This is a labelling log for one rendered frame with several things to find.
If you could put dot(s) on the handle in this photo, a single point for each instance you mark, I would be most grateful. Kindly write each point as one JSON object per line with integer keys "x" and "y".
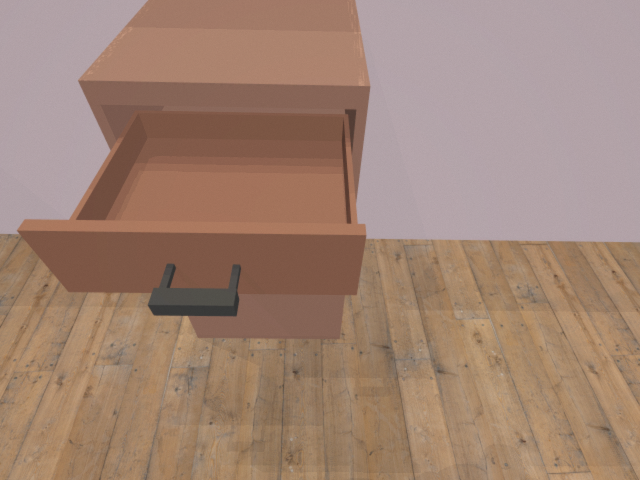
{"x": 166, "y": 301}

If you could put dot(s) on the drawer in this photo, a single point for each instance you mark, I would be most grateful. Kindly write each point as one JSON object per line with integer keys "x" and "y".
{"x": 273, "y": 192}

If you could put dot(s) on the cabinet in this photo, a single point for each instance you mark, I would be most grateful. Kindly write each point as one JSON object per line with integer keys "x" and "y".
{"x": 258, "y": 56}

